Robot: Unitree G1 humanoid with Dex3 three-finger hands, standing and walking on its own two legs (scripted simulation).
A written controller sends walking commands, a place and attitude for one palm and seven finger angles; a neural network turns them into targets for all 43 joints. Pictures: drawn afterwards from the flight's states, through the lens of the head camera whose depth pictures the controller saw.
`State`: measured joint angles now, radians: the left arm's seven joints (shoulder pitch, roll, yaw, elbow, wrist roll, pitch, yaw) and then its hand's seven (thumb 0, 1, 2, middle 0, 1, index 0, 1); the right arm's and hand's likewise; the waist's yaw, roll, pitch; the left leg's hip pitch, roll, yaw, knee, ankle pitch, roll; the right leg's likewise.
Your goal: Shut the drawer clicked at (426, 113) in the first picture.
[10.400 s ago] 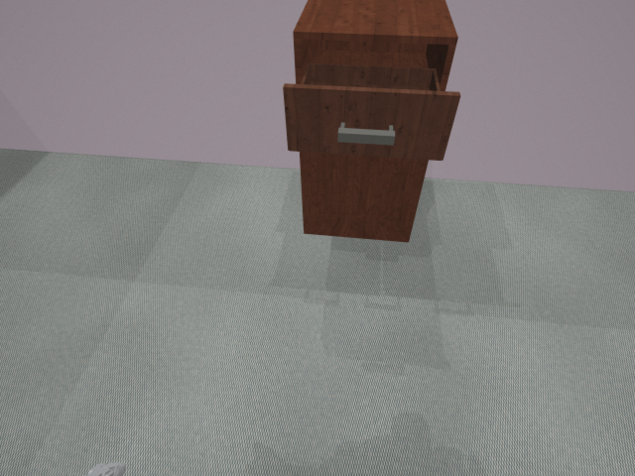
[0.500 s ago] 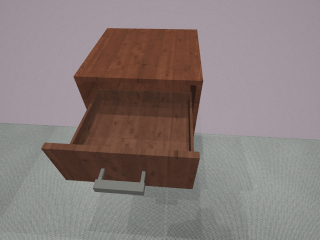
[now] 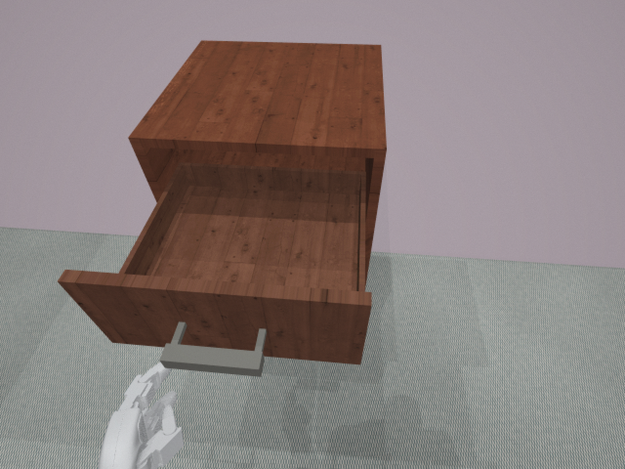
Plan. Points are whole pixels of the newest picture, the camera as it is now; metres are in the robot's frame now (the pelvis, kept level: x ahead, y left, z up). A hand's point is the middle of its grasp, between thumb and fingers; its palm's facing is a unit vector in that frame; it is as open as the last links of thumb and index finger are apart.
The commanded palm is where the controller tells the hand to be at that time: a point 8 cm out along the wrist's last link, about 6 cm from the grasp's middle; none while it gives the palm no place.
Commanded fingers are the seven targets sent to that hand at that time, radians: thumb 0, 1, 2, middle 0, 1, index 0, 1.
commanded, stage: raise the hand and make a fist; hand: left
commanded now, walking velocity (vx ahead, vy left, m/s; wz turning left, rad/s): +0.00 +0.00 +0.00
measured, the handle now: (217, 345) +0.30 +0.15 -0.03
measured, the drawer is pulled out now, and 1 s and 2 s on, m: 0.30 0.30 0.30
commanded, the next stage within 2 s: bring the fist close to the handle in 1.74 s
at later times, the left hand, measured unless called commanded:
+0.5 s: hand out of the picture +0.14 +0.15 +0.00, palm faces -0.06 -1.00 -0.04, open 4.7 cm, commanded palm +0.10 +0.21 +0.00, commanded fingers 0.00 0.90 0.90 -0.88 -1.04 -0.88 -1.04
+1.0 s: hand out of the picture +0.13 +0.13 +0.04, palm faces -0.07 -1.00 -0.02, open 3.1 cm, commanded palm +0.08 +0.19 +0.05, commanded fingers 0.00 0.90 0.90 -1.38 -1.58 -1.38 -1.58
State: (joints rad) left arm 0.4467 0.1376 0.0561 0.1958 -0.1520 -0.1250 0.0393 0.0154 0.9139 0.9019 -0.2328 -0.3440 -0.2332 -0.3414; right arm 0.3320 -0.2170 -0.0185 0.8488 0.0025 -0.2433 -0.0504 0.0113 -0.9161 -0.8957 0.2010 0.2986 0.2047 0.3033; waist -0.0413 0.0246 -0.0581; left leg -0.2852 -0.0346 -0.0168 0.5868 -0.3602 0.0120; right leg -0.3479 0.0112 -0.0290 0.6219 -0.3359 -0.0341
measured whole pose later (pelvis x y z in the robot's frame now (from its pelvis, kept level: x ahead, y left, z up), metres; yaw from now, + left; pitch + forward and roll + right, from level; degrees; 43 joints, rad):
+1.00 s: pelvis -0.02 +0.02 -0.05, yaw +0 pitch +10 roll -1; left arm 0.79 0.17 -0.08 -0.46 -0.14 -0.30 -0.13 0.02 0.90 0.90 -1.18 -1.38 -1.18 -1.37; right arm 0.24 -0.21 0.00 0.40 0.04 -0.19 -0.01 0.01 -0.91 -0.90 0.20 0.30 0.20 0.30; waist 0.00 0.04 -0.16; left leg -0.68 -0.03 -0.02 1.05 -0.55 0.03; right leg -0.71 0.02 -0.05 1.01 -0.48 -0.02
